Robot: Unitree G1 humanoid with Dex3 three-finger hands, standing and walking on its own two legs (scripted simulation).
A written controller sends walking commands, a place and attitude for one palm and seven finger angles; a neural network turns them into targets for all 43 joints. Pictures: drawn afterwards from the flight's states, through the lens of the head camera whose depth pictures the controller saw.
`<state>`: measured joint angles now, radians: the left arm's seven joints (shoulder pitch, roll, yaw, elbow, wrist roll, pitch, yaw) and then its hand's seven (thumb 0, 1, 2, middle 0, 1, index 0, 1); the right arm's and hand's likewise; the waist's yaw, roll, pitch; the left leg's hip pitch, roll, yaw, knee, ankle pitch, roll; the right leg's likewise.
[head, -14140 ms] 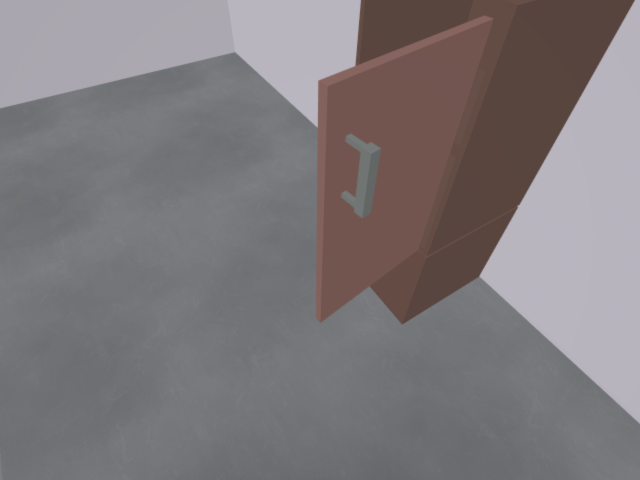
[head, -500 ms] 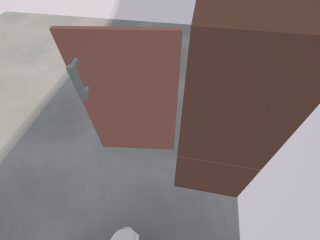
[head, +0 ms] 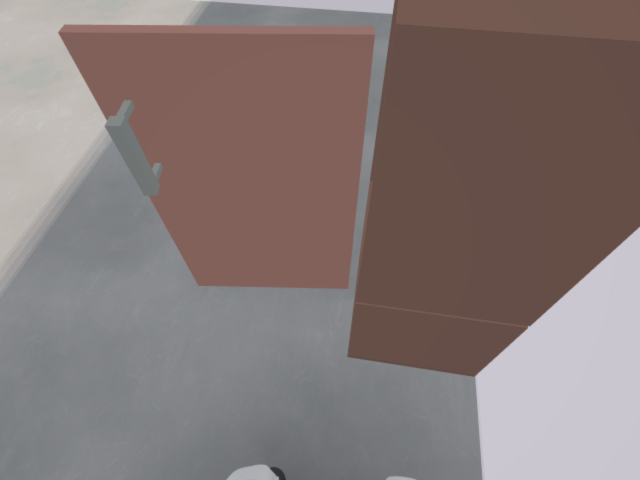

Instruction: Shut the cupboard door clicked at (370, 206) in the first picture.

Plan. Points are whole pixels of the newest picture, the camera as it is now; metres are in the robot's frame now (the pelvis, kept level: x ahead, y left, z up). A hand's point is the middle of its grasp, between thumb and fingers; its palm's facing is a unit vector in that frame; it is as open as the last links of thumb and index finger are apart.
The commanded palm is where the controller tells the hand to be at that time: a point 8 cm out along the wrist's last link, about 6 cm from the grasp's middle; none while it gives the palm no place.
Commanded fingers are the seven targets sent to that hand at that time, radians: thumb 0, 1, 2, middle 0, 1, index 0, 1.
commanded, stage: come to a stop and stand still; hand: left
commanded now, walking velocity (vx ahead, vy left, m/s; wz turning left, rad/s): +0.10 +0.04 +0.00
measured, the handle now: (139, 150) +0.50 +0.29 +0.10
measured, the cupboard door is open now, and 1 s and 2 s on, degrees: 98 98 98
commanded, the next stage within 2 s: look again from close up in 0.86 s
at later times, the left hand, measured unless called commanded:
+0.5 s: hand out of the picture -0.01 +0.17 -0.18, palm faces +0.11 -0.98 -0.18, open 7.3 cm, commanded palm none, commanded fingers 0.00 0.90 0.90 -0.20 -0.30 -0.20 -0.30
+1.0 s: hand out of the picture -0.03 +0.16 -0.17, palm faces +0.04 -0.99 -0.14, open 7.4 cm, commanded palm none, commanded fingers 0.00 0.90 0.90 -0.20 -0.30 -0.20 -0.30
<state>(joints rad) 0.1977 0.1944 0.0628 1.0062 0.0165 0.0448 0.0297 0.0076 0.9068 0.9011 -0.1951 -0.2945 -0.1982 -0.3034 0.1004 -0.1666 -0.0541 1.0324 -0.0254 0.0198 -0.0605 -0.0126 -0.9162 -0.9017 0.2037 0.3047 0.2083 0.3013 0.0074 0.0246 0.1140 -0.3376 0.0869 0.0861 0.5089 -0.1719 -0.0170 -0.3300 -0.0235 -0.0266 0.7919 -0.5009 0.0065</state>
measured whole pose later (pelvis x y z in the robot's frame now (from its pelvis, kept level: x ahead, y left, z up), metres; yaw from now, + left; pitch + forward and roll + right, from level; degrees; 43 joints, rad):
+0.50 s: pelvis -0.02 -0.01 +0.01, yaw +3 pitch -1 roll +0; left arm 0.25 0.19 0.03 1.10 0.01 0.01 0.02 0.01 0.92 0.90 -0.20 -0.29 -0.20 -0.30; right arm 0.27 -0.14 -0.02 1.12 -0.01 0.00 -0.03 0.00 -0.91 -0.90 0.20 0.30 0.20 0.30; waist 0.02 -0.05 0.04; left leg -0.17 0.00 0.04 0.46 -0.27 0.02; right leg -0.19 -0.06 -0.07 0.46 -0.25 0.03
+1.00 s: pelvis -0.01 +0.00 +0.01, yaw +2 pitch -1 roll +0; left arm 0.30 0.14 -0.01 1.13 0.02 0.00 0.03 0.01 0.91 0.90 -0.20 -0.29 -0.20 -0.30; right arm 0.31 -0.11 0.00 1.12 -0.01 -0.01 -0.03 0.00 -0.91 -0.90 0.20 0.30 0.20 0.30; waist 0.00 -0.04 0.04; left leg -0.13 -0.02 0.07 0.40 -0.26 0.03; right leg -0.17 -0.08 -0.04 0.43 -0.24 0.03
